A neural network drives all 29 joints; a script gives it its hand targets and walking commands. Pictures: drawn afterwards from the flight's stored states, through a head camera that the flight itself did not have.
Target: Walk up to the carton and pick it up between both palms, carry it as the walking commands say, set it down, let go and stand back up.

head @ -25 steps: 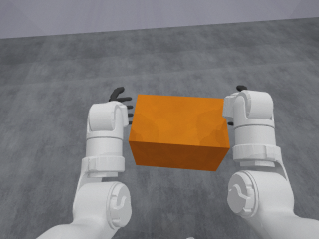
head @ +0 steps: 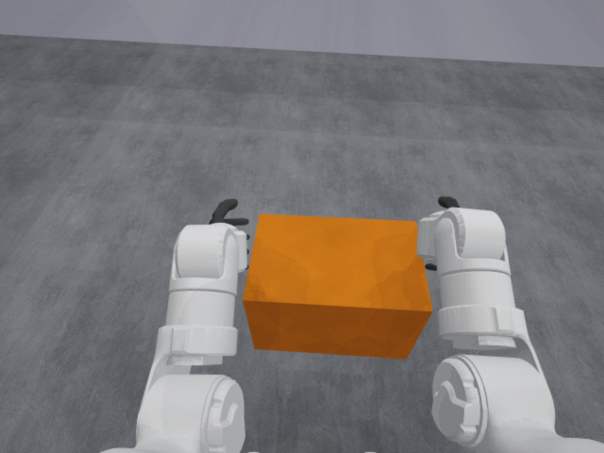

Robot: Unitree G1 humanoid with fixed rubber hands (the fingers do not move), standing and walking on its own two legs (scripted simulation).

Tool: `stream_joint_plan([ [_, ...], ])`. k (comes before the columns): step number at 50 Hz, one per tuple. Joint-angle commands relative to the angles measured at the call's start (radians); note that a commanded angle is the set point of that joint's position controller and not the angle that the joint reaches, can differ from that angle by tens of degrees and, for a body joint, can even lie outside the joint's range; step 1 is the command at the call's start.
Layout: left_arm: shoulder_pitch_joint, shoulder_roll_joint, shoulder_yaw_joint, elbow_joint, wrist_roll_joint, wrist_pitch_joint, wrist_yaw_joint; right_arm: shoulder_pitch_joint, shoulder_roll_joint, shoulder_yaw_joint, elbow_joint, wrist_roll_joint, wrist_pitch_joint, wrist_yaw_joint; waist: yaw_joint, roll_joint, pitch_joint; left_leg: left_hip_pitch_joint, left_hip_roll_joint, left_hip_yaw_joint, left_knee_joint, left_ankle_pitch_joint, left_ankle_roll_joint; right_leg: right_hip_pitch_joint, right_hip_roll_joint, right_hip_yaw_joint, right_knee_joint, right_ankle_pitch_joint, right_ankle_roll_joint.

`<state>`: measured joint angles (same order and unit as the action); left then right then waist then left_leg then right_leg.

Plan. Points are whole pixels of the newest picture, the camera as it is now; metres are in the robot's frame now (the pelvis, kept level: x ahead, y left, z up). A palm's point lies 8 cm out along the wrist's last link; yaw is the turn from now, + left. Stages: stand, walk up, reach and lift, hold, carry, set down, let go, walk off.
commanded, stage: carry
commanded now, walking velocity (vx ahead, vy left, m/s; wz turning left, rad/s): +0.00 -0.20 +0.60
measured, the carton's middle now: (333, 286) +0.36 -0.02 -0.01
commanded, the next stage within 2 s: none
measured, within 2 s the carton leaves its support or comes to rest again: neither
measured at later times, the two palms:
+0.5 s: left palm (161, 327) +0.25 +0.19 +0.09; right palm (406, 277) +0.32 -0.10 +0.09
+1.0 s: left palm (107, 425) +0.15 +0.21 +0.09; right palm (365, 297) +0.29 -0.04 +0.08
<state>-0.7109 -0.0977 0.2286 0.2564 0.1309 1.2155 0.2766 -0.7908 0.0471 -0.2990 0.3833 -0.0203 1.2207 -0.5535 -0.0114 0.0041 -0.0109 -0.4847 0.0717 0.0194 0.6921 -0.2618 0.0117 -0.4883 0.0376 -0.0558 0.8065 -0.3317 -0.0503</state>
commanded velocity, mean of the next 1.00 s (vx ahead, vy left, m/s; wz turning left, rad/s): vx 0.00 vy -0.20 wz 0.60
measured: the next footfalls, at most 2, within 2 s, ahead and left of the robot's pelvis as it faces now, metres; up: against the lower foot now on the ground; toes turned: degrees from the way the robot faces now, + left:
right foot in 0.06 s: +0.06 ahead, -0.13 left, +0.00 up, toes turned -1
left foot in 0.36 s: -0.03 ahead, +0.08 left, +0.00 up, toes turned +14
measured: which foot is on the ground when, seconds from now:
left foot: down 0.00-0.10, up 0.12-0.34, down 0.36-0.64, up 0.66-0.92, down 0.94-1.00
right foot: up 0.00-0.04, down 0.06-0.36, up 0.38-0.60, down 0.62-1.00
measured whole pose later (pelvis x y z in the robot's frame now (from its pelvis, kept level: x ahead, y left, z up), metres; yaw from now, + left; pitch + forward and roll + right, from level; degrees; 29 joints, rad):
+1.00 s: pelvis -0.07 -0.08 -0.01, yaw +32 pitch +2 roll -2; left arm -0.63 -0.21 0.23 0.05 0.23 1.18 0.27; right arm -0.62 0.11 -0.28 0.12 -0.03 1.29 -0.58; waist 0.00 -0.02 0.01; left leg -0.41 0.01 -0.08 0.80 -0.43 -0.03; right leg -0.45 -0.09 -0.23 0.88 -0.47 -0.02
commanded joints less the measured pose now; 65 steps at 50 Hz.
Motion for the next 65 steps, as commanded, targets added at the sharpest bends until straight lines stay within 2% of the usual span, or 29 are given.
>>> stream_joint_plan([
  [1,-0.758,-1.108,-0.483,-0.287,-0.495,-0.018,-0.377,-0.590,1.061,0.371,-0.218,0.378,0.011,0.746,-0.023,0.268,-0.582,0.368,0.209,-0.319,-0.113,0.599,0.032,0.204,0.007,-0.019,-0.332,0.079,0.047],
  [3,-0.601,-1.106,-0.464,-0.258,-0.458,-0.010,-0.390,-0.472,1.089,0.388,-0.245,0.356,0.013,0.742,-0.021,0.137,-0.569,0.186,0.144,-0.252,-0.030,0.363,-0.009,0.407,-0.111,0.025,-0.375,0.215,0.025],
  [5,-0.596,-1.075,-0.473,-0.277,-0.435,-0.028,-0.397,-0.549,1.105,0.461,-0.283,0.381,0.012,0.745,-0.002,-0.269,-0.608,-0.082,-0.020,-0.027,0.165,-0.230,-0.046,0.561,-0.344,0.123,-0.267,0.653,-0.119],
  [7,-0.638,-1.097,-0.495,-0.284,-0.427,-0.030,-0.402,-0.633,1.112,0.504,-0.327,0.416,0.014,0.762,0.011,-0.202,-0.532,-0.102,-0.044,0.030,0.387,-0.379,-0.038,0.427,-0.422,0.135,-0.329,0.594,-0.194],
  [10,-0.452,-1.071,-0.422,-0.122,-0.362,0.002,-0.409,-0.542,1.046,0.464,-0.242,0.398,0.036,0.767,0.007,-0.096,-0.419,-0.079,-0.027,0.008,0.346,-0.216,-0.055,0.348,-0.331,0.019,-0.335,0.288,-0.149],
  [12,-0.514,-1.085,-0.419,-0.184,-0.360,-0.010,-0.406,-0.577,1.066,0.466,-0.261,0.405,0.038,0.774,0.011,-0.169,-0.465,-0.028,-0.045,0.044,0.273,-0.214,-0.066,0.369,-0.316,-0.012,-0.327,0.225,-0.138],
  [14,-0.474,-1.083,-0.414,-0.177,-0.360,-0.019,-0.407,-0.671,1.027,0.499,-0.364,0.434,0.032,0.771,0.008,-0.246,-0.439,-0.019,-0.051,0.068,0.241,-0.251,-0.066,0.346,-0.349,0.011,-0.305,0.420,-0.148],
  [15,-0.575,-1.115,-0.450,-0.202,-0.393,-0.012,-0.409,-0.644,1.043,0.466,-0.324,0.405,0.038,0.765,0.008,-0.160,-0.457,0.044,-0.042,0.059,0.131,-0.179,-0.064,0.354,-0.360,-0.022,-0.264,0.488,-0.132],
  [17,-0.508,-1.109,-0.445,-0.150,-0.377,-0.001,-0.401,-0.675,1.018,0.462,-0.335,0.424,0.049,0.771,-0.014,-0.141,-0.473,0.200,-0.036,0.040,-0.141,-0.035,-0.062,0.280,-0.327,-0.072,-0.155,0.313,-0.054],
  [18,-0.558,-1.090,-0.486,-0.223,-0.386,-0.003,-0.398,-0.622,1.028,0.455,-0.321,0.408,0.040,0.775,-0.018,0.022,-0.454,0.305,0.078,-0.141,-0.272,-0.013,-0.027,0.134,-0.266,-0.109,-0.087,0.079,-0.004],
  [19,-0.433,-1.087,-0.450,-0.094,-0.358,0.012,-0.398,-0.599,0.991,0.439,-0.300,0.404,0.038,0.776,-0.005,0.291,-0.417,0.388,0.347,-0.585,-0.272,0.338,0.076,-0.105,-0.131,-0.140,0.069,-0.068,0.092],
  [20,-0.565,-1.085,-0.498,-0.240,-0.408,-0.004,-0.395,-0.622,1.010,0.458,-0.360,0.402,0.021,0.774,-0.021,0.275,-0.363,0.375,0.312,-0.662,-0.264,0.560,0.135,-0.103,-0.034,-0.035,0.145,-0.216,0.089],
  [22,-0.593,-1.155,-0.529,-0.254,-0.440,-0.012,-0.401,-0.632,1.033,0.424,-0.358,0.384,0.027,0.774,-0.017,0.151,-0.387,0.438,0.280,-0.578,-0.245,0.622,0.106,-0.152,-0.022,0.022,0.231,-0.144,0.085],
  [26,-0.612,-1.152,-0.580,-0.318,-0.466,0.004,-0.383,-0.553,1.051,0.435,-0.361,0.390,0.025,0.772,-0.021,0.245,-0.490,0.572,0.150,-0.411,-0.099,1.008,0.024,-0.098,0.022,0.021,0.036,-0.056,0.074],
  [30,-0.475,-1.111,-0.505,-0.211,-0.417,0.025,-0.404,-0.532,1.026,0.457,-0.362,0.361,0.040,0.756,-0.014,0.246,-0.518,0.291,0.136,-0.412,-0.099,0.605,-0.008,0.283,0.011,-0.001,-0.291,0.027,0.066],
  [32,-0.409,-1.085,-0.482,-0.209,-0.401,0.012,-0.413,-0.556,1.035,0.485,-0.411,0.379,0.024,0.750,-0.008,0.011,-0.554,0.014,0.061,-0.286,0.035,0.133,-0.027,0.587,-0.165,0.073,-0.322,0.322,0.001],
  [33,-0.449,-1.100,-0.500,-0.242,-0.415,-0.002,-0.415,-0.553,1.012,0.498,-0.472,0.364,0.020,0.748,-0.001,-0.250,-0.582,-0.191,-0.068,-0.070,0.242,-0.338,-0.064,0.697,-0.407,0.196,-0.291,0.633,-0.119],
  [34,-0.472,-1.124,-0.499,-0.273,-0.408,0.006,-0.421,-0.630,1.076,0.533,-0.466,0.396,0.028,0.751,0.012,-0.209,-0.551,-0.161,-0.036,-0.028,0.451,-0.379,-0.055,0.573,-0.466,0.146,-0.320,0.661,-0.181],
  [36,-0.473,-1.108,-0.480,-0.241,-0.378,0.008,-0.419,-0.738,1.052,0.554,-0.504,0.436,0.025,0.752,0.009,-0.087,-0.479,-0.157,-0.020,-0.016,0.411,-0.321,-0.067,0.521,-0.408,0.057,-0.303,0.631,-0.163],
  [43,-0.317,-1.064,-0.434,-0.120,-0.335,0.014,-0.421,-0.660,0.960,0.513,-0.426,0.412,0.044,0.756,0.016,-0.265,-0.410,0.004,-0.066,0.081,0.194,-0.200,-0.080,0.370,-0.378,-0.073,-0.268,0.446,-0.106],
  [45,-0.377,-1.076,-0.475,-0.183,-0.346,0.012,-0.408,-0.600,0.961,0.484,-0.376,0.404,0.045,0.764,-0.001,-0.204,-0.465,0.161,-0.076,0.090,0.005,-0.093,-0.069,0.310,-0.363,-0.141,-0.185,0.281,-0.054],
  [47,-0.429,-1.088,-0.511,-0.224,-0.351,0.013,-0.397,-0.687,0.999,0.469,-0.402,0.431,0.049,0.774,-0.019,0.075,-0.401,0.311,0.132,-0.312,-0.279,0.087,0.005,0.062,-0.251,-0.162,0.048,-0.010,0.053],
  [48,-0.371,-1.064,-0.501,-0.174,-0.339,0.018,-0.395,-0.663,0.970,0.466,-0.404,0.419,0.041,0.777,0.002,0.323,-0.289,0.414,0.326,-0.696,-0.257,0.663,0.067,-0.167,-0.084,-0.145,0.187,-0.284,0.129],
  [49,-0.390,-1.076,-0.504,-0.183,-0.365,0.019,-0.405,-0.603,0.979,0.448,-0.357,0.394,0.037,0.779,-0.015,0.274,-0.305,0.364,0.289,-0.687,-0.284,0.649,0.137,-0.103,-0.030,-0.014,0.220,-0.281,0.124],
  [52,-0.476,-1.136,-0.560,-0.260,-0.411,-0.003,-0.406,-0.611,1.016,0.437,-0.392,0.385,0.023,0.782,-0.011,0.268,-0.392,0.509,0.203,-0.498,-0.170,0.959,0.065,-0.163,-0.020,0.031,0.220,-0.128,0.112],
  [58,-0.457,-1.098,-0.529,-0.321,-0.418,0.018,-0.415,-0.587,1.029,0.472,-0.444,0.370,0.032,0.753,-0.013,0.215,-0.460,0.222,0.103,-0.455,-0.099,0.502,-0.001,0.357,0.016,-0.004,-0.295,-0.015,0.086],
  [60,-0.417,-1.092,-0.537,-0.277,-0.412,0.009,-0.421,-0.529,1.013,0.497,-0.454,0.356,0.026,0.743,0.002,-0.229,-0.543,-0.176,-0.109,-0.069,0.281,-0.350,-0.078,0.703,-0.395,0.248,-0.347,0.533,-0.086],
  [61,-0.437,-1.118,-0.510,-0.303,-0.411,0.001,-0.434,-0.645,1.066,0.509,-0.492,0.387,0.021,0.746,0.009,-0.233,-0.531,-0.225,-0.031,-0.043,0.373,-0.405,-0.070,0.673,-0.492,0.192,-0.300,0.705,-0.159],
  [65,-0.340,-1.072,-0.505,-0.245,-0.358,0.011,-0.420,-0.555,1.024,0.563,-0.425,0.411,0.034,0.758,0.012,-0.160,-0.481,-0.208,-0.040,0.005,0.400,-0.285,-0.097,0.611,-0.379,0.000,-0.218,0.901,-0.136],
])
